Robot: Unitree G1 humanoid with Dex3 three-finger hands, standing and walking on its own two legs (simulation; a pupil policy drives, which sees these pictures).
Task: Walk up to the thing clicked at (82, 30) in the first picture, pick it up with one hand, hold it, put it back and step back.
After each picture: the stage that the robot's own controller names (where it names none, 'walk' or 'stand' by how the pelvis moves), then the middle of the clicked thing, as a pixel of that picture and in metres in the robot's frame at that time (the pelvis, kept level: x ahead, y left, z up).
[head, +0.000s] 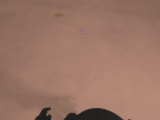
stand; (83, 31) +2.17 +0.25 -0.72
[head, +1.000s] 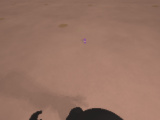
walk; (84, 41) +2.05 +0.30 -0.71
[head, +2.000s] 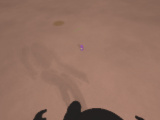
walk; (81, 47) +1.45 +0.29 -0.72
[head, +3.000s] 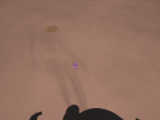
walk; (75, 66) +0.92 +0.29 -0.71
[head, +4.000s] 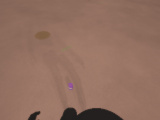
walk; (70, 86) +0.53 +0.21 -0.70
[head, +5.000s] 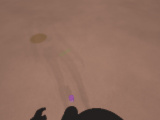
stand; (71, 98) +0.32 +0.19 -0.69
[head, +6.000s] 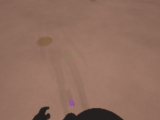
stand; (71, 103) +0.30 +0.19 -0.72
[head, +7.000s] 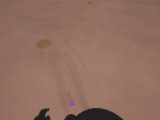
stand; (71, 103) +0.31 +0.20 -0.73
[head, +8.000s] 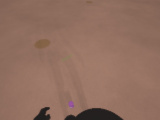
stand; (71, 104) +0.29 +0.20 -0.73
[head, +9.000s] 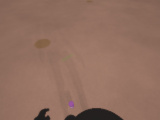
stand; (71, 104) +0.29 +0.20 -0.73
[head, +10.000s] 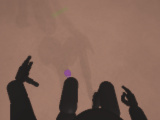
go down; (67, 73) +0.36 +0.19 -0.43
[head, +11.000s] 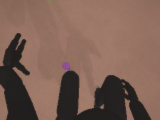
go down; (66, 67) +0.38 +0.20 -0.32
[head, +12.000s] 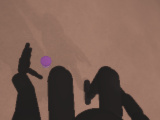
close in; (46, 62) +0.37 +0.23 -0.23
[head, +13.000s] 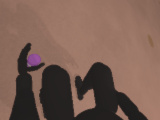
close; (33, 61) +0.37 +0.24 -0.22
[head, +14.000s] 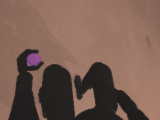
lift; (32, 60) +0.37 +0.23 -0.23
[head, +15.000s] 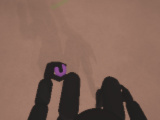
lift; (60, 72) +0.30 +0.21 -0.07
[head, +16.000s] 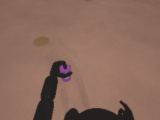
hold; (65, 73) +0.33 +0.17 +0.05
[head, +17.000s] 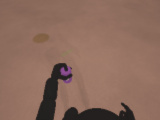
hold; (66, 75) +0.32 +0.17 +0.01
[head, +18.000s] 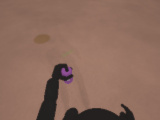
hold; (67, 75) +0.32 +0.16 +0.01
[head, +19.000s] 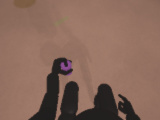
crouch; (67, 68) +0.36 +0.16 -0.08
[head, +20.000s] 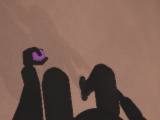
lower; (39, 58) +0.40 +0.22 -0.22
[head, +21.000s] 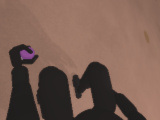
lower; (27, 55) +0.41 +0.25 -0.23
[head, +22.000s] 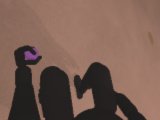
lower; (31, 56) +0.40 +0.24 -0.23
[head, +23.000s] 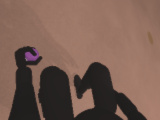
lower; (32, 57) +0.39 +0.24 -0.23
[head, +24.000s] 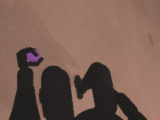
loosen; (33, 58) +0.39 +0.23 -0.22
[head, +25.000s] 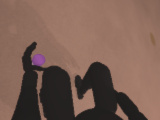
withdraw; (37, 61) +0.37 +0.21 -0.23
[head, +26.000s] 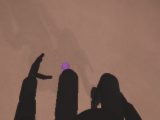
walk; (65, 67) +0.38 +0.17 -0.28
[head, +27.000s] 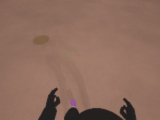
stand; (73, 103) +0.30 +0.14 -0.65
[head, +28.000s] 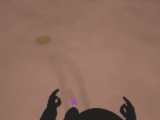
stand; (73, 102) +0.32 +0.16 -0.66
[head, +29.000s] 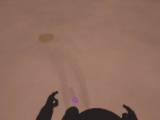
stand; (74, 100) +0.32 +0.15 -0.68
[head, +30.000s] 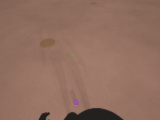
walk; (76, 102) +0.33 +0.15 -0.72
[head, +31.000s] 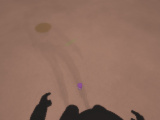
walk; (79, 86) +0.43 +0.08 -0.70
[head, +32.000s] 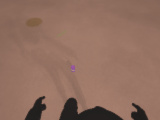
walk; (73, 68) +0.68 +0.22 -0.69
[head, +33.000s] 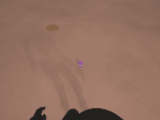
stand; (80, 64) +0.96 +0.18 -0.70
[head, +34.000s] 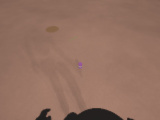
stand; (80, 65) +0.95 +0.17 -0.72
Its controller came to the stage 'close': yes
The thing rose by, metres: 0.71
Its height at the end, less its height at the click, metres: +0.00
